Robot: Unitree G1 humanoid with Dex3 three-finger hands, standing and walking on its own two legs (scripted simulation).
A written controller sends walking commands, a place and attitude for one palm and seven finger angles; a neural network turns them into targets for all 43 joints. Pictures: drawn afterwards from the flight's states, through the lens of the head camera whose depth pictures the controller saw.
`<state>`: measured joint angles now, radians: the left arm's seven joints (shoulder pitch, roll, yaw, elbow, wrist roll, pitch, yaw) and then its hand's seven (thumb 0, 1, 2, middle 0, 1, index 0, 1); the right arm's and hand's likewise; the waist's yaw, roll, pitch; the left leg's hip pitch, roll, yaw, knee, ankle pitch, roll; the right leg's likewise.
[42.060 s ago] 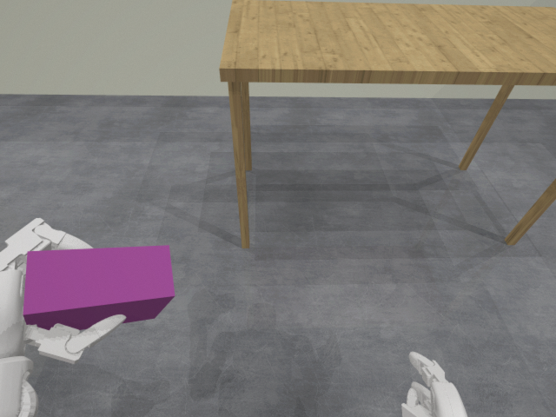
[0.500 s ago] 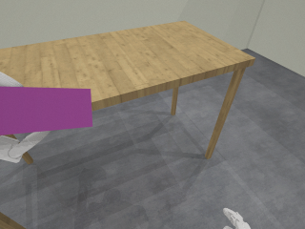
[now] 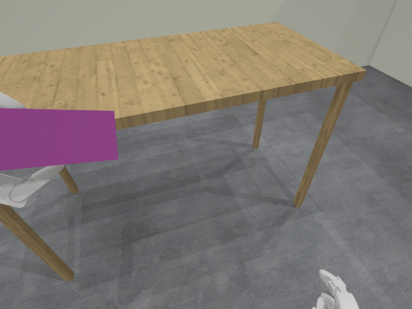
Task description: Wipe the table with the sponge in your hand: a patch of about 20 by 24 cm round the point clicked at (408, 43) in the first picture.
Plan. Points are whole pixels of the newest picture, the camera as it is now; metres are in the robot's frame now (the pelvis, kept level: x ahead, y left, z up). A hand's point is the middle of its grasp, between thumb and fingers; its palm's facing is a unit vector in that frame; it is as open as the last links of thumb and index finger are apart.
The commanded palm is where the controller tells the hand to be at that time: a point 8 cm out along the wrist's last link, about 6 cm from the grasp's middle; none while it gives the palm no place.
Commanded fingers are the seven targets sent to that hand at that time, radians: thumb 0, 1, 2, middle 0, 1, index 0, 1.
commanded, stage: stop stepping back and stand still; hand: left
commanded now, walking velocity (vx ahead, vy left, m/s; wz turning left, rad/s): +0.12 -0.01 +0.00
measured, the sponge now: (69, 139) +0.25 +0.19 +0.28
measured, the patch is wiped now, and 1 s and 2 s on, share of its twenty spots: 0.95 0.95 0.95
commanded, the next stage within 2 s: stand and wait in 0.18 s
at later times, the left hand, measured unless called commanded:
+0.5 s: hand (8, 130) +0.24 +0.26 +0.29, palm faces +0.56 -0.76 -0.33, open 10.0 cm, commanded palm +0.17 +0.30 +0.30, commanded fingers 0.00 0.10 1.30 -1.20 -1.60 -1.20 -1.60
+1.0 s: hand out of the picture +0.25 +0.28 +0.29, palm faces +0.53 -0.79 -0.33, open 10.0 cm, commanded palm +0.18 +0.33 +0.30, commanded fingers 0.00 0.10 1.30 -1.20 -1.60 -1.20 -1.60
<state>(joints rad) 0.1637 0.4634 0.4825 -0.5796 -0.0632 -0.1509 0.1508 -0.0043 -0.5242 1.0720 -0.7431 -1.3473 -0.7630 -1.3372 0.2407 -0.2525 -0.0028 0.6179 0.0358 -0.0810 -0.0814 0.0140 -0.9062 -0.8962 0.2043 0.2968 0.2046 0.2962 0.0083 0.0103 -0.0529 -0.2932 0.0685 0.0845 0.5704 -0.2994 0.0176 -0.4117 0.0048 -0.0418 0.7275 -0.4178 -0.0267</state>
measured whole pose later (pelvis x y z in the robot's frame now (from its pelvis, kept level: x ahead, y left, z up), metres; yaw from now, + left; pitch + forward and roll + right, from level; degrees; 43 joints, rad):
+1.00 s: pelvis +0.03 +0.04 +0.01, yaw +1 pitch +0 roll -1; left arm 0.24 0.42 0.51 -0.65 -0.07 -0.16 0.15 -0.01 -0.52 1.07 -0.74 -1.35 -0.76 -1.34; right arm 0.14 -0.18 0.04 0.60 0.03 -0.08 -0.03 0.01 -0.90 -0.90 0.21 0.30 0.21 0.30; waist 0.00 0.02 0.03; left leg -0.28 0.06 0.06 0.53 -0.24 0.00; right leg -0.24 0.01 -0.02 0.47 -0.23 0.01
